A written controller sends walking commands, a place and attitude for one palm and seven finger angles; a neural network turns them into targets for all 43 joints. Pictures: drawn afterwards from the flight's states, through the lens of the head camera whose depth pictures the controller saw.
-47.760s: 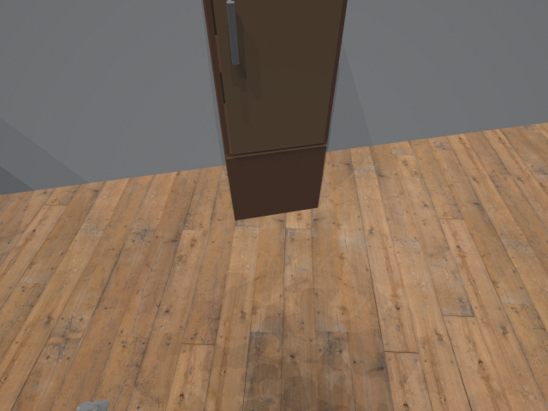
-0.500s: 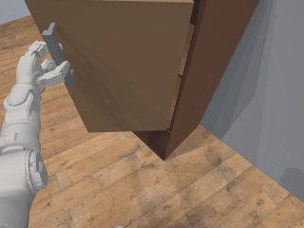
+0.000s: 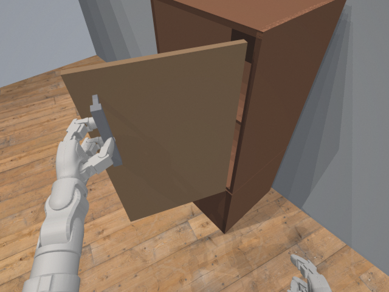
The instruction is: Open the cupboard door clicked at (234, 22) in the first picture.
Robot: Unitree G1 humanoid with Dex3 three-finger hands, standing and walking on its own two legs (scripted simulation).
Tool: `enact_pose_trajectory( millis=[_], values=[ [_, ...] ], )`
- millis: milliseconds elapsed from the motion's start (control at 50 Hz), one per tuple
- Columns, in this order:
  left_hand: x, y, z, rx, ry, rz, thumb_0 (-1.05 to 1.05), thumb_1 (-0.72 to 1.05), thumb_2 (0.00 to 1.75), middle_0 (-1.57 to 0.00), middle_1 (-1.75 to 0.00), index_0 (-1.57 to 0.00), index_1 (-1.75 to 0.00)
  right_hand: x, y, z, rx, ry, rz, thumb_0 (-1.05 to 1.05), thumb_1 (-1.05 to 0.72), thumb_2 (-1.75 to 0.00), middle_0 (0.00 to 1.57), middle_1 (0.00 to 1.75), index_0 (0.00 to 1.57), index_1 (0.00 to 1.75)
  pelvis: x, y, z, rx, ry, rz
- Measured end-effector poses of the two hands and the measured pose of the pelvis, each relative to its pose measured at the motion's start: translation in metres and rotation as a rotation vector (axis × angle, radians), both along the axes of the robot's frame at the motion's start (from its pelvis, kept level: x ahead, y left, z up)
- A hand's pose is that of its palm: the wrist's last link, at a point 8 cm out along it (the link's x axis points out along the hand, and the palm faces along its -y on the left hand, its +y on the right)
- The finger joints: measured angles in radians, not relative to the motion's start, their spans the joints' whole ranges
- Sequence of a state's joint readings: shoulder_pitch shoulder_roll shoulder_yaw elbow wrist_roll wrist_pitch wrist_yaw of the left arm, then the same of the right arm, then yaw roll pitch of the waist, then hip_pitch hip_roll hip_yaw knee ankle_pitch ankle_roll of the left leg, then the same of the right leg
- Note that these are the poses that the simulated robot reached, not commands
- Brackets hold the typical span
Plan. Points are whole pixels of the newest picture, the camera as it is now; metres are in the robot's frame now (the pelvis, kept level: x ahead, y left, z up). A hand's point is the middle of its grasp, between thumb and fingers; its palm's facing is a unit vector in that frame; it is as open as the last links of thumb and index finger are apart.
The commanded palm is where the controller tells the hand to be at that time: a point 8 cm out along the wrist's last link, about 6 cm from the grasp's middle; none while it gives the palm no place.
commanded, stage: pull the door open along its arc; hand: left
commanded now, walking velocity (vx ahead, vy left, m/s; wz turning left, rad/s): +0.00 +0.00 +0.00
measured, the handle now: (107, 132) +0.42 +0.20 +0.13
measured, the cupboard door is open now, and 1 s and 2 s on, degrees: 68 92 91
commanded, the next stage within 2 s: open thumb and fingers to let go in 0.48 s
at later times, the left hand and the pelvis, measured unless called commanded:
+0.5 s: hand (141, 197) +0.26 +0.10 +0.13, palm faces +0.40 -0.92 +0.02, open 6.9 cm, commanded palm +0.19 +0.13 +0.12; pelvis -0.01 -0.03 +0.01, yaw +4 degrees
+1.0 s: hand (143, 202) +0.25 +0.10 +0.12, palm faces +0.40 -0.92 +0.01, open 10.7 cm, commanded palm +0.21 +0.14 +0.12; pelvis -0.02 -0.03 +0.01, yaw +5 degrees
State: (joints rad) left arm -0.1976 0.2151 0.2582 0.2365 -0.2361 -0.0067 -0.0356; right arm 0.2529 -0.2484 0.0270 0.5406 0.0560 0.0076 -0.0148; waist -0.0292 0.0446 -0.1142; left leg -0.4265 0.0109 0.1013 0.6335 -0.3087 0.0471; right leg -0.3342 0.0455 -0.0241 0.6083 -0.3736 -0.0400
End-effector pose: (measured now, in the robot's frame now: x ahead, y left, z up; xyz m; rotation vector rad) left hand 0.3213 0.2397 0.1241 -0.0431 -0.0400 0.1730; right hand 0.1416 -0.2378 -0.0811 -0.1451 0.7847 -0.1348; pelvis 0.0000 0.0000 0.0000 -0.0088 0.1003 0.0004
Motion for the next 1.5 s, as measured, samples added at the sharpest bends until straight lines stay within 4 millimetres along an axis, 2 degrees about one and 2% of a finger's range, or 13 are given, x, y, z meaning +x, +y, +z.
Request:
enact_pose_trajectory(
  millis=[100, 200, 320, 580, 720, 820, 940, 1100, 1240, 1500],
  values=[
    [-0.030, -0.026, 0.002, -0.010, 0.014, 0.145, 0.01, 0.63, 0.79, -0.27, -1.22, -0.27, -1.20, 0.028, 0.012, 0.008, 0.016, -0.057, 0.074, 0.01, -0.90, -0.90, 0.20, 0.30, 0.20, 0.30, -0.004, -0.007, 0.001, 0.004, -0.040, 0.020],
    [-0.050, -0.047, 0.004, -0.017, 0.036, 0.255, 0.01, 0.63, 0.82, -0.26, -1.20, -0.26, -1.21, 0.042, 0.018, 0.013, 0.014, -0.064, 0.134, 0.01, -0.90, -0.90, 0.20, 0.30, 0.21, 0.30, -0.008, -0.016, 0.003, 0.010, -0.076, 0.044],
    [-0.071, -0.067, 0.004, 0.006, 0.042, 0.283, 0.01, 0.63, 0.82, -0.25, -1.21, -0.24, -1.24, 0.040, 0.014, 0.011, 0.011, -0.042, 0.156, 0.01, -0.90, -0.90, 0.20, 0.30, 0.21, 0.30, -0.009, -0.026, 0.005, 0.017, -0.107, 0.059],
    [-0.120, -0.111, 0.004, 0.013, 0.029, 0.221, 0.01, 0.64, 0.78, -0.26, -1.25, -0.24, -1.27, 0.025, -0.004, 0.000, 0.019, -0.001, 0.149, 0.01, -0.90, -0.90, 0.20, 0.30, 0.20, 0.30, -0.009, -0.036, 0.005, 0.025, -0.143, 0.066],
    [-0.119, -0.110, 0.003, 0.035, 0.020, 0.248, 0.00, 0.59, 0.82, -0.30, -1.26, -0.27, -1.27, 0.031, -0.001, 0.000, 0.001, 0.000, 0.177, 0.01, -0.90, -0.90, 0.20, 0.30, 0.20, 0.30, -0.014, -0.040, 0.005, 0.024, -0.157, 0.082],
    [-0.115, -0.104, 0.000, 0.033, 0.039, 0.252, -0.01, 0.46, 0.77, -0.33, -1.28, -0.31, -1.27, 0.038, 0.006, 0.005, 0.009, -0.029, 0.190, 0.01, -0.90, -0.90, 0.20, 0.30, 0.20, 0.30, -0.015, -0.040, 0.006, 0.024, -0.160, 0.083],
    [-0.114, -0.103, -0.001, 0.022, 0.037, 0.245, 0.00, 0.17, 0.62, -0.34, -1.26, -0.33, -1.26, 0.042, 0.013, 0.009, 0.014, -0.053, 0.201, 0.01, -0.90, -0.90, 0.20, 0.30, 0.20, 0.30, -0.016, -0.036, 0.006, 0.024, -0.158, 0.081],
    [-0.110, -0.099, -0.001, 0.021, 0.035, 0.235, 0.00, -0.27, 0.41, -0.32, -1.21, -0.31, -1.20, 0.038, 0.019, 0.008, 0.003, -0.029, 0.203, 0.01, -0.90, -0.90, 0.20, 0.30, 0.20, 0.30, -0.018, -0.030, 0.006, 0.019, -0.157, 0.081],
    [-0.109, -0.098, -0.001, 0.011, 0.038, 0.215, 0.00, -0.44, 0.33, -0.28, -1.02, -0.29, -1.01, 0.032, 0.023, 0.007, 0.008, -0.015, 0.187, 0.01, -0.90, -0.90, 0.20, 0.30, 0.20, 0.30, -0.018, -0.024, 0.007, 0.016, -0.155, 0.071],
    [-0.113, -0.110, -0.001, 0.009, 0.037, 0.176, -0.01, -0.50, 0.31, -0.24, -0.50, -0.25, -0.50, 0.028, 0.031, 0.009, 0.015, -0.011, 0.178, 0.01, -0.90, -0.90, 0.20, 0.30, 0.20, 0.30, -0.020, -0.014, 0.005, 0.008, -0.159, 0.058]
  ],
)
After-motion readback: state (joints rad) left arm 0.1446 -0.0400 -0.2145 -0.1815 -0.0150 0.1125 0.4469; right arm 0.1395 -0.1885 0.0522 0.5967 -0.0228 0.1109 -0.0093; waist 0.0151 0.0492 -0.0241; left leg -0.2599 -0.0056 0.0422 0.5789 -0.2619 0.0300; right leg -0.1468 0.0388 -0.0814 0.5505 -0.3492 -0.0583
